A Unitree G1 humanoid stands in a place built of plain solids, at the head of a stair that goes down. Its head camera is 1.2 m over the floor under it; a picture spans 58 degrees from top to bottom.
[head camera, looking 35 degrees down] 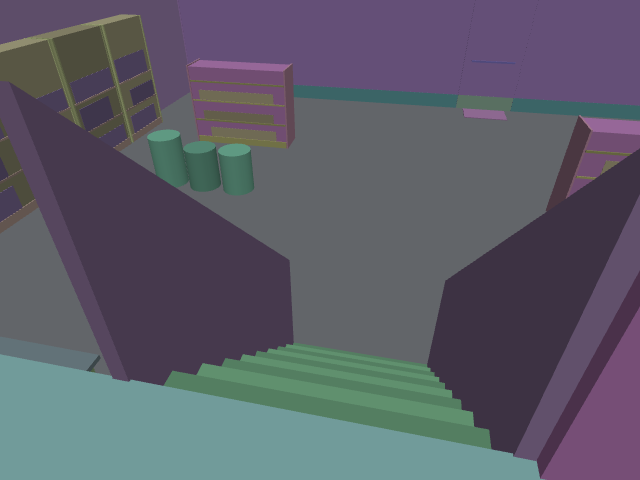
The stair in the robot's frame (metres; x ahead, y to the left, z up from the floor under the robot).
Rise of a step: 0.20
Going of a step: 0.20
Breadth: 1.20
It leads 12 degrees to the right of straight ahead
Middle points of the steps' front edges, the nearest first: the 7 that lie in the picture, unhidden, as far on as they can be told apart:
0.78 0.04 0.00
0.98 0.00 -0.20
1.19 -0.05 -0.41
1.39 -0.09 -0.61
1.59 -0.13 -0.82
1.79 -0.17 -1.02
1.99 -0.22 -1.23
